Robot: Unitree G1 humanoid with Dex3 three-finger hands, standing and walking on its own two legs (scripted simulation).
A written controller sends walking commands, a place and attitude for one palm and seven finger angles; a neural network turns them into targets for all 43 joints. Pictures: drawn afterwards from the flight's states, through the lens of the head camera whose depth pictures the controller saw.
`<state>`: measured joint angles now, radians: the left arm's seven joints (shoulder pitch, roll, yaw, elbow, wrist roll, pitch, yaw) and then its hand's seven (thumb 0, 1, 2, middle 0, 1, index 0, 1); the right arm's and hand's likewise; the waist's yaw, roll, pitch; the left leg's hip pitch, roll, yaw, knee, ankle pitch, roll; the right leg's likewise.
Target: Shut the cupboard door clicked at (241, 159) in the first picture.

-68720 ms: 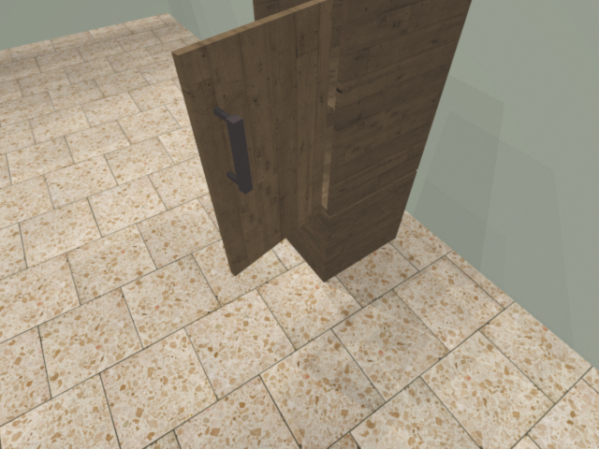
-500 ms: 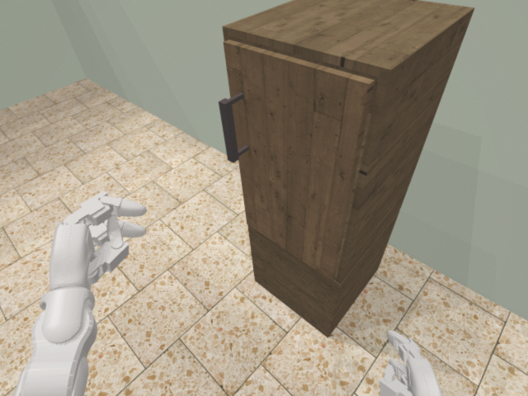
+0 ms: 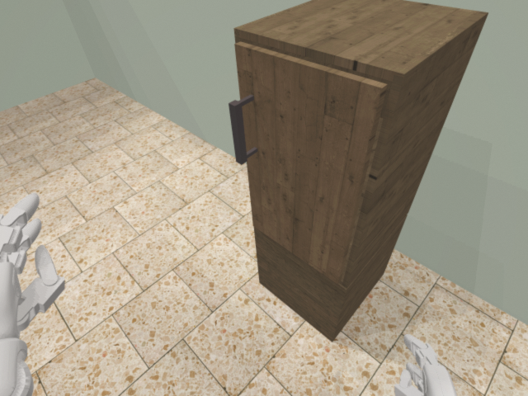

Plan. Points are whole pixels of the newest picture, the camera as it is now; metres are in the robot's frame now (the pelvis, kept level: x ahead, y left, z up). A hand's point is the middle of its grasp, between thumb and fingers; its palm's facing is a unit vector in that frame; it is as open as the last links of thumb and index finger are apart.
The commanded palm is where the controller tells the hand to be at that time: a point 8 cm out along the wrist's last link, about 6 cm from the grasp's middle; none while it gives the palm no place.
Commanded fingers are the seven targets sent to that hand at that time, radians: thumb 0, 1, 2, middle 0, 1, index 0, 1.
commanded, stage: draw the hand back to the body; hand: left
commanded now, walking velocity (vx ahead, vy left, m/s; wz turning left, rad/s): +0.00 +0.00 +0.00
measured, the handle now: (245, 130) +0.67 +0.15 +0.06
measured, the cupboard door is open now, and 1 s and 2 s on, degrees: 0 0 0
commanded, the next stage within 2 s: step back with the hand held close in 0.16 s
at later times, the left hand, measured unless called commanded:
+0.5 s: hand (68, 274) +0.20 +0.28 +0.15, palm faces +0.41 -0.78 -0.48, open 7.4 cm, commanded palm +0.14 +0.31 +0.17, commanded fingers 0.00 0.90 0.90 -0.20 -0.30 -0.20 -0.30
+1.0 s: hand (14, 358) +0.10 +0.27 +0.15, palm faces +0.51 -0.76 -0.40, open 7.4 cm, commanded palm +0.04 +0.31 +0.17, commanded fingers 0.00 0.90 0.90 -0.20 -0.30 -0.20 -0.30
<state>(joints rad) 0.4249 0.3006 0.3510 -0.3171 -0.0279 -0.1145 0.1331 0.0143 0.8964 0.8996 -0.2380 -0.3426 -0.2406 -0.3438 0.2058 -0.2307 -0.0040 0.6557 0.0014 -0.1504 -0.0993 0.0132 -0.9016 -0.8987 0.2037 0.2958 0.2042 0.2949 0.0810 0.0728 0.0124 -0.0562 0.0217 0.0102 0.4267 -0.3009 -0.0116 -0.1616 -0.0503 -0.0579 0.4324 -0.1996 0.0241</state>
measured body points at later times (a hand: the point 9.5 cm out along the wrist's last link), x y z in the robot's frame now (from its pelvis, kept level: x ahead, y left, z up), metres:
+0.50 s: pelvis -0.01 +0.02 +0.00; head +0.01 +0.00 +0.44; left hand +0.18 +0.31 +0.17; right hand +0.16 -0.23 -0.09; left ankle -0.04 +0.13 -0.74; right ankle +0.03 -0.13 -0.74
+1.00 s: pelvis -0.10 +0.01 -0.03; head -0.11 +0.01 +0.42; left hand +0.07 +0.31 +0.17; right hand +0.06 -0.23 -0.10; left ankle -0.04 +0.12 -0.74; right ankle +0.02 -0.13 -0.74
